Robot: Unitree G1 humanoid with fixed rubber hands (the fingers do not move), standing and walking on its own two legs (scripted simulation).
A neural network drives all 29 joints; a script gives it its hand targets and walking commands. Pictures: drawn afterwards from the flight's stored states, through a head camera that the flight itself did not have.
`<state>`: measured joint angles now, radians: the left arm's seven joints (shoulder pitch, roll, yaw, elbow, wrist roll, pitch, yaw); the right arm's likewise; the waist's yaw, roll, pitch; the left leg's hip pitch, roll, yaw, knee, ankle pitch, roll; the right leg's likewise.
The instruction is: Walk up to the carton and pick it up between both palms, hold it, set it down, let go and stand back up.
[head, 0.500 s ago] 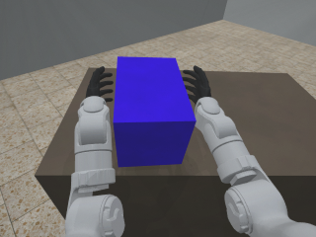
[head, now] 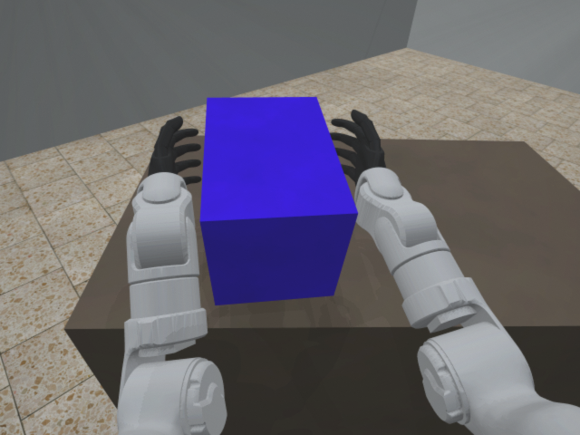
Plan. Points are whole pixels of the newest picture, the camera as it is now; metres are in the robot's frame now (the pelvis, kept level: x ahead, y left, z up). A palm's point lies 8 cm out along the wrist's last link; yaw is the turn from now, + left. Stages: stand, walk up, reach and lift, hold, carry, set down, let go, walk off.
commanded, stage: hold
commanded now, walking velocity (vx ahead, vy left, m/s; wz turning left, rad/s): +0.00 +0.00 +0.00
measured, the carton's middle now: (269, 194) +0.39 +0.00 +0.18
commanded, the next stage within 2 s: none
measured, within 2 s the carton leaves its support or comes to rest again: neither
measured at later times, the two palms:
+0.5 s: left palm (166, 173) +0.36 +0.13 +0.24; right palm (371, 163) +0.37 -0.13 +0.24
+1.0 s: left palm (164, 175) +0.36 +0.13 +0.24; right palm (369, 164) +0.36 -0.12 +0.24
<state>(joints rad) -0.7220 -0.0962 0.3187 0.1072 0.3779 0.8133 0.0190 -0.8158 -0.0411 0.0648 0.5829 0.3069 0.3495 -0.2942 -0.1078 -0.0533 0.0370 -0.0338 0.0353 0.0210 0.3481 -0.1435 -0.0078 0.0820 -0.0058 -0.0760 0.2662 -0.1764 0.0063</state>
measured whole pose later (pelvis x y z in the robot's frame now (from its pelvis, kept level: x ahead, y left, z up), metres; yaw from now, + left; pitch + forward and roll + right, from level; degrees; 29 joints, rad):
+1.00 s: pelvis +0.00 +0.00 +0.00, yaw +0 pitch -10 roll -1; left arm -0.75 -0.10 0.34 0.10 0.40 0.88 -0.02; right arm -0.84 -0.03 0.03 0.55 0.30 0.44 -0.31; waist -0.10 -0.05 0.02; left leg -0.02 0.03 0.01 0.34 -0.14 -0.01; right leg 0.08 0.00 -0.06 0.29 -0.19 0.00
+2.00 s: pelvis +0.00 +0.00 +0.00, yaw +0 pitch -10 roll -1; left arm -0.75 -0.09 0.35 0.10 0.40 0.87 -0.03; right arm -0.84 -0.03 0.03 0.55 0.30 0.44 -0.32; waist -0.10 -0.05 0.02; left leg -0.02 0.03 0.00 0.34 -0.14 -0.01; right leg 0.08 0.00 -0.05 0.28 -0.19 0.00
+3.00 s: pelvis +0.00 +0.00 +0.00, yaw +0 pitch -10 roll -1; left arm -0.75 -0.09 0.35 0.11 0.40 0.87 -0.03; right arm -0.84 -0.03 0.03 0.56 0.31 0.45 -0.32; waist -0.10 -0.05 0.02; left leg -0.02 0.02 0.00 0.34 -0.14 -0.01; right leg 0.08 0.00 -0.05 0.29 -0.19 0.00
